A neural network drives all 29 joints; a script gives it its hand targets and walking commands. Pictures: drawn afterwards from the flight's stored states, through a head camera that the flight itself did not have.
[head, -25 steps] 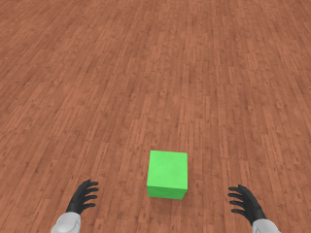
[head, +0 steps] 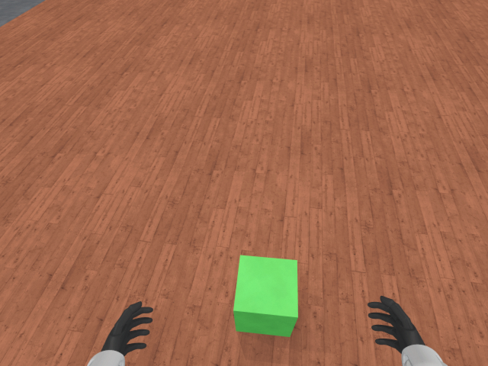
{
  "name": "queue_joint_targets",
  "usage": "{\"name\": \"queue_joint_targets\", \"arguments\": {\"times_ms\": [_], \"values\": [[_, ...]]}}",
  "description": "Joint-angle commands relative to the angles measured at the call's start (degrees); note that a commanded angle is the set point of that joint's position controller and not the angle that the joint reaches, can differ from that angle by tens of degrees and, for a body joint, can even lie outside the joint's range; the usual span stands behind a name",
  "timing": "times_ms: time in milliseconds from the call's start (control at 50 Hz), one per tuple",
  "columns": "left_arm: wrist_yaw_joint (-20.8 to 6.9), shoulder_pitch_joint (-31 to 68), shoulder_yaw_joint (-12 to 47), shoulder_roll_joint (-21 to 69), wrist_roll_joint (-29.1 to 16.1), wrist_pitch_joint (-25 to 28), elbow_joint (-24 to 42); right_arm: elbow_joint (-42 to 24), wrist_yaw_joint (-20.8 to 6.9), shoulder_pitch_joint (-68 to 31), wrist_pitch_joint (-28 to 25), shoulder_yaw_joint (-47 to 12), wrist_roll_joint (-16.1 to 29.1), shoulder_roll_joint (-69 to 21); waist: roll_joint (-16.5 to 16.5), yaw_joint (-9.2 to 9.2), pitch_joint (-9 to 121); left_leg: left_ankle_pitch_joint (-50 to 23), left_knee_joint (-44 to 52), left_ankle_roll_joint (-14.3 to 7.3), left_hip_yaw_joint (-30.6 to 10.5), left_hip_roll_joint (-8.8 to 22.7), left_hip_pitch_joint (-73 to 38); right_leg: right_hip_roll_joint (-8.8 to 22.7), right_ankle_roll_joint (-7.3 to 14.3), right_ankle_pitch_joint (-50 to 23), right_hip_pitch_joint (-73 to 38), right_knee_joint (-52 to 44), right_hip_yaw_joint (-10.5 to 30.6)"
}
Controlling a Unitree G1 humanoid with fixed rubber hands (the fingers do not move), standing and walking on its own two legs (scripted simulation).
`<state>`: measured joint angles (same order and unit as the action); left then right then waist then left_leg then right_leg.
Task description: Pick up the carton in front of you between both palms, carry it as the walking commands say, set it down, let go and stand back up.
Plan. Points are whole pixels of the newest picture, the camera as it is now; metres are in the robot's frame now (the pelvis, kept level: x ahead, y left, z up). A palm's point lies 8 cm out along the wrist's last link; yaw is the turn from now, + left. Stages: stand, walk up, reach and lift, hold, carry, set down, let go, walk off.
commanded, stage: stand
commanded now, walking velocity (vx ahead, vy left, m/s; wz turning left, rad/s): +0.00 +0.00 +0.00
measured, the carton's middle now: (265, 296) +0.45 -0.05 -0.65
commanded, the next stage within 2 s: none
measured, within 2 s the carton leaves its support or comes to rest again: neither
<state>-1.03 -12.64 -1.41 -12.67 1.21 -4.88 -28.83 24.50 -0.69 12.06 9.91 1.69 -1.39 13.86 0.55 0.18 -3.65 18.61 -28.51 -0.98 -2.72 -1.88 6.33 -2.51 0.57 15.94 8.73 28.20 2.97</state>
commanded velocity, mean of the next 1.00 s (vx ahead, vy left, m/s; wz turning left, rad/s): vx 0.00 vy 0.00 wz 0.00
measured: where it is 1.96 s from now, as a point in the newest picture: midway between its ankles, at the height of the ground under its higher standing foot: outside the picture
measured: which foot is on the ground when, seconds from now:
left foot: down 0.00-1.00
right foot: down 0.00-1.00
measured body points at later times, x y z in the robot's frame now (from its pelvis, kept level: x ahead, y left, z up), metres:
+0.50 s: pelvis +0.02 -0.01 +0.00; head +0.03 -0.02 +0.45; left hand +0.15 +0.29 -0.09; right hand +0.17 -0.30 -0.10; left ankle -0.03 +0.11 -0.74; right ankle +0.00 -0.11 -0.74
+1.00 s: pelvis +0.00 -0.01 +0.01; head +0.00 -0.01 +0.46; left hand +0.12 +0.30 -0.10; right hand +0.13 -0.31 -0.10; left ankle -0.03 +0.11 -0.74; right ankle +0.00 -0.11 -0.74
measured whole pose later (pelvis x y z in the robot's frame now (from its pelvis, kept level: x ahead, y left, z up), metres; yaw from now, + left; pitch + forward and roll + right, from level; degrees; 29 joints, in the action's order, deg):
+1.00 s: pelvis +0.00 -0.01 +0.01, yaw +1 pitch -2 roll +0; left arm 0.8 -8.2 -1.7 -20.4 1.3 0.3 -52.7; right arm 50.5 1.5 9.1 -0.6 0.6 -1.5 21.1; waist 0.8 -0.5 -0.8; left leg 15.6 -22.9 -0.5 -3.9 -1.7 5.5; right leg -2.3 1.3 13.6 7.9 23.3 2.0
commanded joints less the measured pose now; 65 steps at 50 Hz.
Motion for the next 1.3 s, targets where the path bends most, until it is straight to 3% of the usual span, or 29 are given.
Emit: {"name": "queue_joint_targets", "arguments": {"times_ms": [0,40,200,440,1280], "values": [[2.14,1.96,-4.04,-12.73,1.78,2.80,-1.13,1.52,1.96,-2.34,-5.46,3.17,-0.91,9.51,0.34,0.07,2.30,-1.90,2.96,1.78,-2.40,3.11,6.10,5.36,-0.84,-3.24,5.71,-4.73,3.47],[2.09,3.34,-3.66,-11.67,1.59,3.74,-2.24,3.64,1.62,-2.83,-7.27,3.03,-1.06,9.57,0.01,0.13,2.79,-0.60,3.22,1.10,-3.62,3.72,5.75,5.24,-0.28,0.65,7.04,-5.14,4.06],[1.89,3.45,-3.54,-13.27,1.10,5.11,-7.28,9.48,1.52,-3.33,-9.55,2.53,-0.82,12.10,-1.00,-0.21,7.73,-16.24,2.10,0.97,-4.23,5.04,3.37,5.89,0.17,-16.68,1.29,-2.68,3.99],[2.51,4.03,-3.22,-15.28,0.69,5.52,-12.33,14.73,2.35,-2.65,-10.33,1.96,-0.51,14.02,-0.54,-0.34,7.48,-22.13,2.53,0.64,-4.68,5.66,1.76,6.67,0.51,-22.29,-1.51,-2.83,4.19],[1.83,7.61,-1.72,-17.95,-0.16,6.01,-25.15,27.54,2.15,-5.80,-11.32,0.34,0.20,17.03,-0.31,-0.59,3.79,-13.27,11.20,-0.33,-6.55,7.21,1.46,7.88,0.91,-13.17,-3.20,-10.05,6.14]]}}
